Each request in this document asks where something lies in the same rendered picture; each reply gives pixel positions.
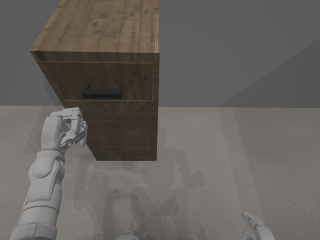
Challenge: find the robot left forearm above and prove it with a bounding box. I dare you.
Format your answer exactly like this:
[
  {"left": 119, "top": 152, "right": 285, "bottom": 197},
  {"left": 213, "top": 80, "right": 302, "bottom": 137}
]
[{"left": 9, "top": 149, "right": 66, "bottom": 240}]

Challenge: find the cabinet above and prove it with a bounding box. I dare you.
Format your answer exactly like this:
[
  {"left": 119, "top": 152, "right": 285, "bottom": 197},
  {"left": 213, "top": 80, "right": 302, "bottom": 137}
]
[{"left": 30, "top": 0, "right": 160, "bottom": 161}]

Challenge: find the drawer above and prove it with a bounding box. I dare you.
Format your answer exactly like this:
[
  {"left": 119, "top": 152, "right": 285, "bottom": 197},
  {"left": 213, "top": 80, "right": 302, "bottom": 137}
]
[{"left": 45, "top": 61, "right": 153, "bottom": 101}]

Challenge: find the robot right hand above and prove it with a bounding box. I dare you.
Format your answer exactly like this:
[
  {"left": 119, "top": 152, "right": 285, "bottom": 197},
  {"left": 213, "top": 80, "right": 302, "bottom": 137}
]
[{"left": 241, "top": 212, "right": 275, "bottom": 240}]

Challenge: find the robot left hand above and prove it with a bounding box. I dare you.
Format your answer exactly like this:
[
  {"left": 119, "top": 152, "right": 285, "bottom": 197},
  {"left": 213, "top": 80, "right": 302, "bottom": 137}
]
[{"left": 41, "top": 107, "right": 88, "bottom": 155}]

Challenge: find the left robot shin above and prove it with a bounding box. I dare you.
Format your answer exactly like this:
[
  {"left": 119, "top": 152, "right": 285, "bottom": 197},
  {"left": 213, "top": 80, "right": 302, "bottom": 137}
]
[{"left": 124, "top": 231, "right": 134, "bottom": 235}]

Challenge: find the handle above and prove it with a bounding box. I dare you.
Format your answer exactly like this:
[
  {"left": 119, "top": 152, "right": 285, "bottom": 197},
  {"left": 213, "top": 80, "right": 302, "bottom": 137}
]
[{"left": 81, "top": 82, "right": 122, "bottom": 99}]

